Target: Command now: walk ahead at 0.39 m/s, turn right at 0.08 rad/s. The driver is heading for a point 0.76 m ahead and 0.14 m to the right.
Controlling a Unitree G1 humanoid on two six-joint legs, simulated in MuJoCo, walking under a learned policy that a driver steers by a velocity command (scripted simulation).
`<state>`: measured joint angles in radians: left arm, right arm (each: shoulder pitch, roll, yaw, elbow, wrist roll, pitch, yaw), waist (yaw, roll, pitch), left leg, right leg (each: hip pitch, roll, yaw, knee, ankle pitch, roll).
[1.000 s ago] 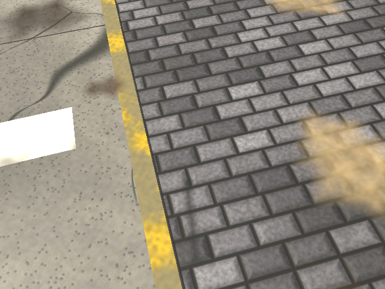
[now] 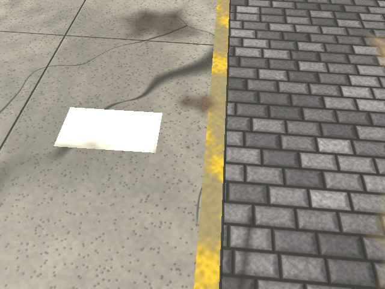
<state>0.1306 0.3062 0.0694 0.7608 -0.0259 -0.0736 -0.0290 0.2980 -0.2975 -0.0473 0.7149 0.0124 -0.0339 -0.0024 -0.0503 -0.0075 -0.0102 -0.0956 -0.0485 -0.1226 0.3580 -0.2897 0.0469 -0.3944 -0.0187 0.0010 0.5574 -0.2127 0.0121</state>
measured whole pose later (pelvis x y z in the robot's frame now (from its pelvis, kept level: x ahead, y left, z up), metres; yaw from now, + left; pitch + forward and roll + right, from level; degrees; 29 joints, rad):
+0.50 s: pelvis +0.24 -0.05 -0.01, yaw -14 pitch +3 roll +0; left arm 0.44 0.29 0.06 0.81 -0.03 -0.04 0.02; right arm 0.00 -0.28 -0.03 0.61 0.01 -0.12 0.03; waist 0.11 0.03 0.04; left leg -0.53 -0.02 -0.07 0.47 0.01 -0.02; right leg 0.03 0.08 0.21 0.34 -0.40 -0.06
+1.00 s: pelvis +0.50 -0.14 -0.01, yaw -18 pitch +2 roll +3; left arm 0.03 0.28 0.01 0.64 -0.01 -0.09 -0.03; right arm 0.42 -0.31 -0.06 0.84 0.03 -0.06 0.01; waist -0.11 -0.03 0.02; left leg 0.01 -0.02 -0.02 0.34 -0.37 -0.02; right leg -0.47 -0.05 0.03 0.49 -0.06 -0.03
